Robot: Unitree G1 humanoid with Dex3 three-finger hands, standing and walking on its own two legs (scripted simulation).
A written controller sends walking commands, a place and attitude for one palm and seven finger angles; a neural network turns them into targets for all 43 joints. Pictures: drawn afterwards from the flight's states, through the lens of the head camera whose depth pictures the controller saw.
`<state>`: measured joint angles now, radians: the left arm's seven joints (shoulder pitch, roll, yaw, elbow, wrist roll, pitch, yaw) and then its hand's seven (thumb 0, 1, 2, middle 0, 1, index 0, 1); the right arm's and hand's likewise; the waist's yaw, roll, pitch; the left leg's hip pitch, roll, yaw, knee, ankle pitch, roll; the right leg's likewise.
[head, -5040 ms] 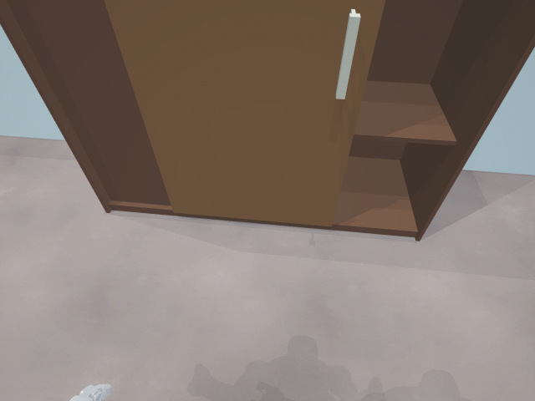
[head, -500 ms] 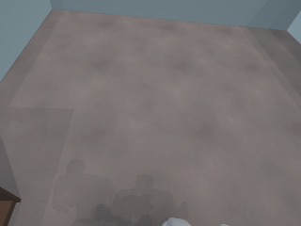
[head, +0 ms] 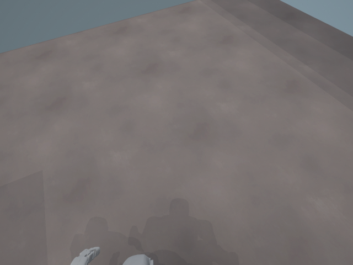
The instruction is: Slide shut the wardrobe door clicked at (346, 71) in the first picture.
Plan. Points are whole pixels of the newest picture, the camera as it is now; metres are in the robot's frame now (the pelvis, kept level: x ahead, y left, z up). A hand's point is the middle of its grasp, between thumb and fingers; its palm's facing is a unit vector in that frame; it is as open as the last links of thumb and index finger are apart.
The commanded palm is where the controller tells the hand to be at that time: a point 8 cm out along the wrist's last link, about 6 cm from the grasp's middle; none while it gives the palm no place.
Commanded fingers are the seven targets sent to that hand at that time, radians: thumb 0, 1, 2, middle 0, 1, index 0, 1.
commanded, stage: walk to a spot facing it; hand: left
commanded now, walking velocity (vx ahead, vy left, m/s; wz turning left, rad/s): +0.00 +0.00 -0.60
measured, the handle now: out of the picture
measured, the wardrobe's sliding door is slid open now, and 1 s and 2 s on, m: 0.40 0.40 0.40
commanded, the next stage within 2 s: turn to face it in 0.90 s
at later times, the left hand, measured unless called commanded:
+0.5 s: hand out of the picture +0.09 +0.24 -0.18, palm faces -0.15 -0.97 -0.19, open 7.4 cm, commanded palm none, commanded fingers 0.00 0.90 0.90 -0.20 -0.30 -0.20 -0.30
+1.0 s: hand (156, 189) +0.35 +0.09 -0.16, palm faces -0.61 -0.76 -0.22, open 7.4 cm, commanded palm none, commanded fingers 0.00 0.90 0.90 -0.20 -0.30 -0.20 -0.30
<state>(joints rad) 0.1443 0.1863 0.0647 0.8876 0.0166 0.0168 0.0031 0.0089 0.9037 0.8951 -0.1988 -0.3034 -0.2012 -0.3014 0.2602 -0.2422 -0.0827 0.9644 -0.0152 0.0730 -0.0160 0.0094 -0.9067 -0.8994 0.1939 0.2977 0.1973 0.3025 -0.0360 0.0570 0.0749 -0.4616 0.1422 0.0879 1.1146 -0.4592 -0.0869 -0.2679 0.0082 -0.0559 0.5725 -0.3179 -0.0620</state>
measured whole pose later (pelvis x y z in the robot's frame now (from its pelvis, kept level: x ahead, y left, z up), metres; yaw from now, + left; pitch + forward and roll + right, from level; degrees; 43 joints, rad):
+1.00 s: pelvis +0.12 +0.01 -0.01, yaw -36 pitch +0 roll -1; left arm 0.09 0.22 0.07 0.89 0.03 0.04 -0.03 0.01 0.91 0.90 -0.19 -0.30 -0.20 -0.30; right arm 0.38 -0.19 -0.06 1.00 -0.01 0.01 -0.02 0.01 -0.90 -0.90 0.20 0.30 0.20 0.30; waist -0.06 0.01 0.10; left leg -0.10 0.14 0.36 0.65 -0.49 -0.02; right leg -0.37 -0.02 -0.12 0.65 -0.28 0.01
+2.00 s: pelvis +0.14 +0.00 +0.00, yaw -10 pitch +2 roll -1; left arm 0.14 0.20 0.06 0.89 0.01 0.04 0.02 0.01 0.91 0.90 -0.20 -0.30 -0.20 -0.30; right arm 0.23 -0.23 -0.09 0.93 -0.02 0.06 0.01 0.01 -0.90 -0.90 0.20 0.30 0.20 0.30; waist -0.05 0.03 0.03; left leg -0.37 -0.08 -0.14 0.50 -0.15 0.03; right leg -0.32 -0.01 0.00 0.67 -0.37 0.07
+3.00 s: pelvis +0.18 +0.01 +0.00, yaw +26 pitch +2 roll +1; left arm 0.10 0.21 0.04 0.83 0.01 0.02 0.01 0.01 0.90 0.90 -0.20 -0.30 -0.20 -0.30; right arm 0.28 -0.23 -0.08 0.93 -0.01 0.05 0.00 0.01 -0.90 -0.90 0.20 0.30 0.20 0.30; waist -0.06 0.04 0.05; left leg -0.28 -0.10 -0.18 0.57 -0.31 0.01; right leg -0.31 -0.02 -0.01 0.57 -0.29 0.07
